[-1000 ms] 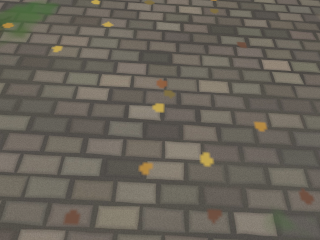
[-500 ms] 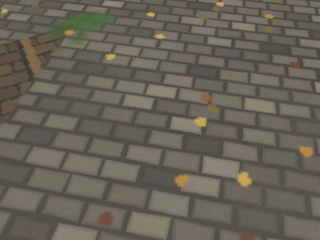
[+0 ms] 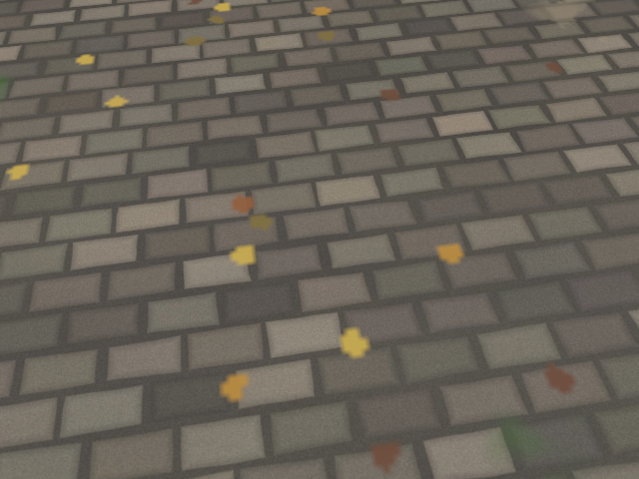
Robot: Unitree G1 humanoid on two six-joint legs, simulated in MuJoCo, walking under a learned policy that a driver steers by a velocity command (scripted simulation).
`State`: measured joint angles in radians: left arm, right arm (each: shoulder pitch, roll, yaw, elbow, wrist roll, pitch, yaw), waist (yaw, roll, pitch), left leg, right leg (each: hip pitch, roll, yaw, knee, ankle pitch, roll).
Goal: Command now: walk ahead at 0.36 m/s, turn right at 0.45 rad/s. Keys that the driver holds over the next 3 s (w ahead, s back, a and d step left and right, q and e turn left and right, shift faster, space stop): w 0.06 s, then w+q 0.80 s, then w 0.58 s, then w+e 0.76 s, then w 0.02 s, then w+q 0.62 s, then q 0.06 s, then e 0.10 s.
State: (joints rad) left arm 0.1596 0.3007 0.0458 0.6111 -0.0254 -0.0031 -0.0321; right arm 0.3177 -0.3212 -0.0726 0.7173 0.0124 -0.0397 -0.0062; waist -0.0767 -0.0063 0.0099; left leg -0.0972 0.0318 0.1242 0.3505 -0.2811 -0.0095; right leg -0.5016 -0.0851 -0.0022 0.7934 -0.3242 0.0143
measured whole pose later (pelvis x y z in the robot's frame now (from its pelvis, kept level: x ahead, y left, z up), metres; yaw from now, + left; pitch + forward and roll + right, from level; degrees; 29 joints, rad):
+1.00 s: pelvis +0.52 -0.05 -0.01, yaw +22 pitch +2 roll +1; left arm 0.10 0.29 0.01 0.63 0.00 -0.11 -0.01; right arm 0.32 -0.30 -0.06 0.72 0.02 -0.04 0.00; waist -0.08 -0.04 0.03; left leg -0.12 -0.11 -0.18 0.44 -0.35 0.04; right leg -0.56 -0.05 0.08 0.55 0.01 0.05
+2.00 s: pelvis +1.00 +0.14 +0.00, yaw +9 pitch +1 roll +3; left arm 0.13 0.28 0.05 0.69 -0.02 -0.02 -0.04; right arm 0.31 -0.28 -0.07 0.85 0.01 -0.08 0.00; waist -0.08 -0.04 0.04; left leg 0.07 -0.02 0.23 0.22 -0.30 0.00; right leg -0.65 -0.10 0.01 0.69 0.00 -0.02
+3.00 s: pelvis +1.56 +0.22 +0.00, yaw +18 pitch +2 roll +0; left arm 0.08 0.29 0.04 0.68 0.02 -0.10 -0.01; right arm 0.30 -0.28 -0.05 0.75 0.01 -0.03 -0.02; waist -0.06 -0.03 0.04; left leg -0.15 -0.13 -0.13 0.35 -0.23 0.08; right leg -0.64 -0.05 0.09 0.62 0.06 0.06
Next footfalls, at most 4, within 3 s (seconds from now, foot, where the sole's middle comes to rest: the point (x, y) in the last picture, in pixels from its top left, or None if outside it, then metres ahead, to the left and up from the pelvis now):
0.08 right None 0.11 -0.15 -0.78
0.60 left None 0.44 0.04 -0.78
1.04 right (360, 360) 0.75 -0.10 -0.78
1.58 left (217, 311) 0.91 0.23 -0.78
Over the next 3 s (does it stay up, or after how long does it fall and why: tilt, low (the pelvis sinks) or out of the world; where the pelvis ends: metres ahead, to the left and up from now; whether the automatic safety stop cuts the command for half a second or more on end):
stays up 1.56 0.22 0.00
